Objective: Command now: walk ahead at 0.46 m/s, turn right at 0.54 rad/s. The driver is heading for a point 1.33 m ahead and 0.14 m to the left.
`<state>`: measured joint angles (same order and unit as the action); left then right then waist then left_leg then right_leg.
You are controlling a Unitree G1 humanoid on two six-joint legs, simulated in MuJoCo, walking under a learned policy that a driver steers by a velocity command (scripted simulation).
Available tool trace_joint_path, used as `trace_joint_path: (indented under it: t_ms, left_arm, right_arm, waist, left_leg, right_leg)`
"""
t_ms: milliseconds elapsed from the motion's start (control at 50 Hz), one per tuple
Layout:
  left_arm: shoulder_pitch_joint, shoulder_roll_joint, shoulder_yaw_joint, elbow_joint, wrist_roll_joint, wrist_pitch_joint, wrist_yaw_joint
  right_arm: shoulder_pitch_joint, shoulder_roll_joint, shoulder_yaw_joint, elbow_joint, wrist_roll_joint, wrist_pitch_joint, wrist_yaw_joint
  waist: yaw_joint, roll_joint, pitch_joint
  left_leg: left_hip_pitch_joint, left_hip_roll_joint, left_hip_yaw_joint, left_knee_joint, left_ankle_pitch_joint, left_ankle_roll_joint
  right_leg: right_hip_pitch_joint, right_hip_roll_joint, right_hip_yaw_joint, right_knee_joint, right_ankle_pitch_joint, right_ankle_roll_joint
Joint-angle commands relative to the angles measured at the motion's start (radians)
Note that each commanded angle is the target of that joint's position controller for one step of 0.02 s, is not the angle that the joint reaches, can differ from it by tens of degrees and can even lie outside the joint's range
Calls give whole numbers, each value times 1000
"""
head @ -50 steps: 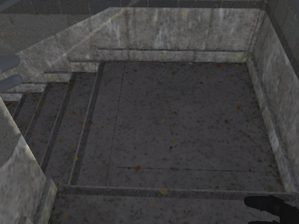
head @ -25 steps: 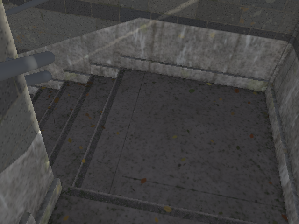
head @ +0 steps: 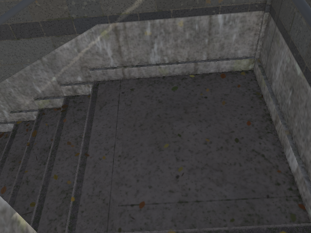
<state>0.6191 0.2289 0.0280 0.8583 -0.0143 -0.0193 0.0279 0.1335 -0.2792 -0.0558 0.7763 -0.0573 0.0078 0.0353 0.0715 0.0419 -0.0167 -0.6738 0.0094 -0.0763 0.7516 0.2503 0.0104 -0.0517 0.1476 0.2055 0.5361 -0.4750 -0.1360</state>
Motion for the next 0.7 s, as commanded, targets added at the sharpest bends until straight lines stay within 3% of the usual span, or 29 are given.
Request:
trace_joint_path:
  t_ms: [20, 80, 120, 140, 160, 180, 200, 220, 240, 260, 280, 300, 320, 340, 360, 380, 400, 420, 440, 480, 500, 520, 560, 600, 620, 640, 660, 680, 700]
  left_arm:
    - [-12, 122, 27, -40, 10, -5, 10]
    - [-38, 112, 19, -19, 40, -2, 10]
    - [-39, 79, 9, 12, 46, -6, 25]
    - [-24, 62, 0, 32, 53, -6, 23]
    - [-54, 92, 6, 45, 52, -10, 20]
    - [-54, 115, 17, 53, 36, -9, 27]
    - [-103, 112, 28, 49, 37, -12, 12]
    - [79, 66, 23, 53, -23, -15, 18]
    - [76, 107, 12, 63, -7, -14, 32]
    - [5, 132, 14, 61, 27, -8, 28]
    - [-142, 155, 24, 31, 65, -5, 12]
    - [-241, 159, 35, 33, 89, 8, 0]
    - [-320, 146, 42, 23, 88, 4, -2]
    - [-282, 108, 39, 62, 74, 9, -10]
    - [-346, 84, 34, 49, 75, 13, -26]
    - [-399, 47, 27, 31, 85, 8, -36]
    - [-379, 5, 14, 53, 95, 9, -45]
    - [-319, 2, 16, 83, 77, 7, -51]
    - [-433, 55, 28, 51, 60, -9, -57]
    - [-581, 53, 19, 7, 71, -38, -61]
    - [-603, 17, 9, 2, 77, -33, -71]
    - [-633, 2, 5, -19, 70, -32, -71]
    - [-669, 6, -1, -49, 61, -35, -66]
    - [-701, 17, -5, -84, 46, -42, -55]
    - [-685, 14, -8, -84, 34, -42, -46]
    - [-666, 23, -3, -82, 20, -52, -35]
    - [-574, 33, 4, -56, 20, -64, -32]
    - [-429, 40, 14, 2, 29, -70, -30]
    - [-283, 87, 30, 48, 44, -67, -28]
  right_arm:
    - [-169, -15, 11, -79, 0, -26, 3]
    - [-195, 5, 27, -104, 6, -54, -17]
    - [-133, 14, 32, -87, 35, -74, -42]
    - [-42, 18, 30, -69, 42, -80, -47]
    - [93, 2, 26, -23, 38, -87, -53]
    - [254, -29, 11, 46, 30, -92, -57]
    - [419, -82, -15, 98, 52, -83, -60]
    - [508, -94, -12, 99, 28, -79, -44]
    - [525, -76, -14, 82, 51, -70, -25]
    - [485, -75, -22, 75, 57, -68, -28]
    - [384, -68, -26, 59, 45, -79, -38]
    - [364, -42, -17, 76, 36, -88, -35]
    - [355, -16, 1, 97, 24, -112, -30]
    - [379, -4, 5, 131, 19, -121, -27]
    - [368, -4, 7, 139, 52, -129, -36]
    - [350, -23, 6, 139, 60, -130, -37]
    - [355, -37, 3, 151, 57, -122, -39]
    - [354, -41, 2, 151, 60, -118, -34]
    - [385, 15, 11, 169, 72, -123, -43]
    - [388, 36, 24, 166, 73, -130, -58]
    - [381, 29, 26, 162, 64, -122, -57]
    - [389, 23, 30, 168, 66, -118, -56]
    - [420, -6, 26, 179, 47, -105, -56]
    - [494, 11, 28, 207, 29, -81, -60]
    - [514, 17, 30, 225, 17, -63, -71]
    - [543, 23, 33, 246, 1, -45, -87]
    - [561, 16, 34, 261, -7, -36, -94]
    - [562, 1, 32, 268, 4, -30, -92]
    - [572, -22, 23, 267, 30, -32, -80]
  waist:
    - [24, -140, 67]
    - [51, -121, 99]
    - [47, -131, 97]
    - [17, -111, 43]
    - [-54, -82, 25]
    - [-116, -3, 31]
    - [-177, 117, -82]
    - [-89, 213, -255]
    - [-134, 136, -316]
    - [-140, 75, -237]
    - [-133, 49, -121]
    - [-104, -48, 48]
    - [-77, -92, 149]
    - [-41, -52, 161]
    - [-22, -52, 181]
    - [-27, 31, 152]
    - [-18, 55, 90]
    - [-1, 101, 36]
    - [-36, 47, 74]
    - [-80, -18, 102]
    - [-102, -29, 86]
    - [-118, -27, 96]
    - [-158, -10, 113]
    - [-220, 36, 139]
    - [-232, 69, 148]
    - [-233, 44, 150]
    - [-205, -22, 135]
    - [-140, -78, 88]
    - [-89, -133, 9]
  left_leg:
    - [121, -73, 62, -82, 113, 5]
    - [200, -87, 53, -237, 64, 8]
    - [299, -44, 10, -386, 130, 12]
    - [395, -52, 44, -376, 184, 12]
    - [484, -30, 42, -459, 184, 26]
    - [606, 53, -17, -649, 211, 51]
    - [905, 145, -63, -502, 362, 85]
    - [1368, 355, -230, 31, 817, 180]
    - [1406, 392, -291, 13, 667, 253]
    - [1249, 403, -340, -123, 284, 340]
    - [993, 393, -456, -307, -273, 400]
    - [736, 362, -450, -365, -344, 381]
    - [520, 308, -400, -346, -207, 321]
    - [424, 258, -350, -326, -102, 279]
    - [305, 178, -230, -381, -61, 229]
    - [273, 144, -209, -400, 4, 230]
    - [236, 138, -190, -378, 121, 228]
    - [233, 135, -193, -340, 151, 204]
    - [334, 66, -207, -292, -113, 193]
    - [327, 29, -227, -236, -337, 193]
    - [252, 3, -194, -223, -380, 179]
    - [197, 3, -202, -203, -407, 174]
    - [258, 10, -244, -123, -360, 186]
    - [394, -5, -259, -48, -295, 180]
    - [487, -9, -272, 11, -240, 182]
    - [549, -9, -283, 109, -225, 187]
    - [546, -31, -264, 245, -235, 189]
    - [473, -48, -220, 422, -259, 191]
    - [261, -79, -151, 652, -565, 178]
  right_leg:
    - [-183, -127, 199, 5, 551, -29]
    - [-195, -86, 223, 118, 554, -36]
    - [-149, -58, 215, 240, 523, -17]
    - [-139, -52, 195, 374, 560, -17]
    - [-136, -39, 161, 560, 634, -19]
    - [-176, -29, 106, 784, 531, -11]
    - [-385, 56, -11, 1133, -55, -2]
    - [-772, 42, -25, 1408, -455, 33]
    - [-940, -21, -46, 1455, -397, 32]
    - [-1023, -45, -94, 1457, -314, 38]
    - [-1049, -81, -102, 1289, -156, 51]
    - [-1006, -108, -74, 1224, -97, 47]
    - [-918, -139, 17, 923, 86, 54]
    - [-834, -145, 5, 827, 153, 58]
    - [-719, -160, -48, 584, 299, 89]
    - [-629, -173, -140, 470, 392, 100]
    - [-496, -170, -180, 467, 465, 95]
    - [-429, -167, -189, 549, 605, 74]
    - [-588, -204, -134, 394, 779, 59]
    - [-568, -200, -147, 176, 960, 69]
    - [-446, -163, -196, 132, 1016, 77]
    - [-368, -144, -214, 113, 1011, 85]
    - [-382, -132, -197, 53, 931, 104]
    - [-395, -145, -182, -98, 838, 116]
    - [-415, -164, -162, -180, 795, 112]
    - [-397, -191, -134, -275, 792, 107]
    - [-305, -186, -151, -350, 819, 107]
    - [-115, -191, -198, -389, 866, 100]
    - [175, -251, -165, -267, 928, 89]
